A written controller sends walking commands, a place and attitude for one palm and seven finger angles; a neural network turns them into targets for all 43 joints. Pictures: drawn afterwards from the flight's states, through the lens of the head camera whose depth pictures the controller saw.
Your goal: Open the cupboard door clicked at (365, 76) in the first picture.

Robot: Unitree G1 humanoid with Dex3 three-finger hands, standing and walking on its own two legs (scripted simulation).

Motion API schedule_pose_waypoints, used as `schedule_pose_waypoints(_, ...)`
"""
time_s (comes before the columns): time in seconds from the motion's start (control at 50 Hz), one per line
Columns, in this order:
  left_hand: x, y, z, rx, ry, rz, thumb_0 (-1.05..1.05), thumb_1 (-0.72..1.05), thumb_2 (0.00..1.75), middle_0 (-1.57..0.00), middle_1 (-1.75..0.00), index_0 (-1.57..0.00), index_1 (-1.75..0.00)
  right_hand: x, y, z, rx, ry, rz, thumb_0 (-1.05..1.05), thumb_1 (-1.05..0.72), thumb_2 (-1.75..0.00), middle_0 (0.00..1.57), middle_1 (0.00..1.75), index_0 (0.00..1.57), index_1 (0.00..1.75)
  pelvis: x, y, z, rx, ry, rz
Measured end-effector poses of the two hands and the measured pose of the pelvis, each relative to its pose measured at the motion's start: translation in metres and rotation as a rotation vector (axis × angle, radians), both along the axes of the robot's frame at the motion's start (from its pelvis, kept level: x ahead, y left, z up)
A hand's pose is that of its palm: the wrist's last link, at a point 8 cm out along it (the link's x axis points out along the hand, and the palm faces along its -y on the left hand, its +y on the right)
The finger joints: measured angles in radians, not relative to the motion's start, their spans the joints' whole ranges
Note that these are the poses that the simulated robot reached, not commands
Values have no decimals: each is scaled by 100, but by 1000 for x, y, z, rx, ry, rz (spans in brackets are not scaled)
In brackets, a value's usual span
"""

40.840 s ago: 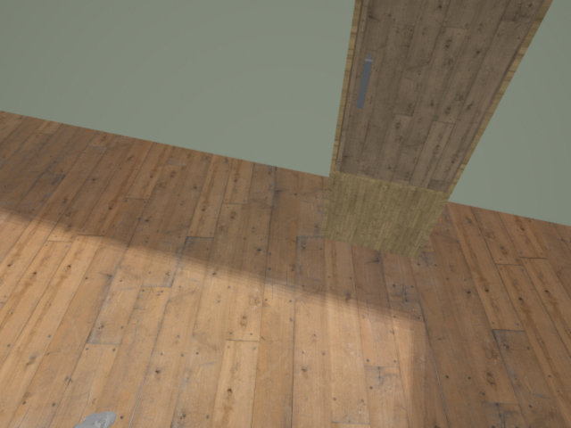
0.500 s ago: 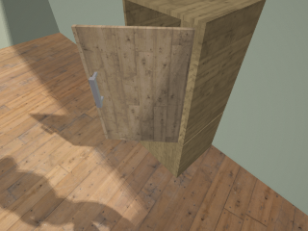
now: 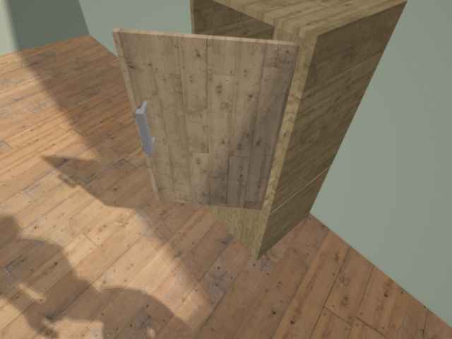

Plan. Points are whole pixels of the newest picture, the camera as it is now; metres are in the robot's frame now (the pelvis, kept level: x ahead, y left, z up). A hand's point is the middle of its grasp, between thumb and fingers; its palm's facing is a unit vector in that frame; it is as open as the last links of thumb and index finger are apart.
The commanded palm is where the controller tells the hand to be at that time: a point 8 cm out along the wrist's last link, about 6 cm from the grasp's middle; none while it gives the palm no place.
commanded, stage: look again from close up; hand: left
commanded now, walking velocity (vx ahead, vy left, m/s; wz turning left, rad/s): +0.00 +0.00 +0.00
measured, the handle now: (147, 128) +0.61 +0.24 +0.01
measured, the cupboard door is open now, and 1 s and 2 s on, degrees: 44 44 44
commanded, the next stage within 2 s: raise the hand with hooked fingers in 0.30 s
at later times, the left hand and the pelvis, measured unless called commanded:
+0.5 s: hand out of the picture +0.10 +0.20 -0.13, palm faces +0.17 -0.96 -0.24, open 7.3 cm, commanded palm +0.13 +0.22 -0.07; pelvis +0.03 +0.01 +0.00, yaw +0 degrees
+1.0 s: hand (115, 305) +0.18 +0.20 -0.03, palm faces +0.13 -0.99 -0.10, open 9.7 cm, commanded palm +0.18 +0.25 -0.04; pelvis +0.02 -0.03 -0.09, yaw +4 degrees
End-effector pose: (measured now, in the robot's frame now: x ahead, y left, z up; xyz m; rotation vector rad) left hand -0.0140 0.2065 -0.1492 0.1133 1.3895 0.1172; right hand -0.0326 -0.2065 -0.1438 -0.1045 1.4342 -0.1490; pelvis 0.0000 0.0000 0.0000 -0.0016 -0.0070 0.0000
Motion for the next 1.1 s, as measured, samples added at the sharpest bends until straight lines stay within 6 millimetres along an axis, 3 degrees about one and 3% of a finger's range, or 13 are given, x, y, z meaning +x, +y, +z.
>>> schedule_pose_waypoints(0.18, 13, 1, 2, 2, 4, 3, 1, 92, 90, -20, -30, -20, -30, 33, 1, 1, -8, -38, 17, 1, -92, -90, 20, 30, 20, 29, 16, 3, 2, 0, -3, -5)
schedule_pose_waypoints(0.44, 38, 12, 5, 22, -17, 26, 2, 93, 90, -20, -30, -20, -30, 59, -7, 6, -46, -78, 21, 1, -92, -90, 20, 30, 20, 29, 29, 6, 2, -7, -7, -9)
schedule_pose_waypoints(0.5, 91, 40, 48, 128, -347, 85, 6, 96, 89, -20, -31, -20, -31, 85, -17, 14, -85, -283, 33, 1, -93, -90, 20, 30, 20, 29, 32, 7, -2, 10, -1, 2)
schedule_pose_waypoints(0.54, 134, 46, 83, 160, -579, 100, 6, 94, 89, -20, -32, -20, -32, 109, -24, 17, -94, -414, 40, 1, -92, -90, 20, 30, 20, 29, 33, 9, -5, 13, 6, 20)
schedule_pose_waypoints(0.62, 214, 29, 146, 103, -1030, 28, 4, 87, 86, -20, -35, -20, -35, 164, -36, 28, -113, -649, 86, 1, -92, -90, 20, 30, 20, 29, 30, 10, -14, 3, 48, 39)
schedule_pose_waypoints(0.68, 243, 3, 158, -49, -1273, -28, 3, 80, 84, -20, -39, -20, -39, 202, -44, 44, -130, -780, 117, 1, -91, -90, 20, 30, 20, 29, 29, 2, -26, 10, 109, 19)
schedule_pose_waypoints(0.76, 233, -13, 126, -187, -1342, -129, 1, 70, 80, -21, -44, -21, -44, 244, -55, 62, -160, -882, 192, 1, -91, -90, 20, 30, 20, 30, 28, -11, -45, 13, 162, 10)
schedule_pose_waypoints(0.84, 192, 7, 85, -136, -1209, -122, 1, 59, 77, -22, -50, -22, -50, 278, -63, 61, -183, -921, 260, 1, -91, -90, 20, 30, 20, 30, 27, -22, -65, 7, 205, 16)
schedule_pose_waypoints(0.88, 171, 24, 83, -63, -1190, -68, 1, 54, 75, -23, -53, -23, -53, 289, -61, 55, -178, -926, 285, 1, -90, -90, 20, 30, 20, 30, 27, -26, -72, -5, 219, 28)
schedule_pose_waypoints(0.94, 158, 43, 104, 52, -1283, -31, 2, 47, 72, -23, -58, -23, -58, 297, -53, 37, -151, -915, 316, 0, -91, -90, 20, 30, 19, 29, 26, -29, -80, -28, 237, 51)
schedule_pose_waypoints(1.02, 179, 41, 130, 46, -1462, -120, 1, 38, 68, -23, -64, -23, -64, 289, -36, 5, -84, -877, 333, 1, -91, -90, 20, 30, 19, 29, 19, -31, -89, -52, 256, 72)
schedule_pose_waypoints(1.1, 222, 28, 120, -117, -1391, -274, 1, 28, 64, -24, -70, -24, -70, 260, -28, -19, -31, -802, 269, 1, -90, -90, 20, 30, 20, 30, 13, -32, -91, -47, 269, 62)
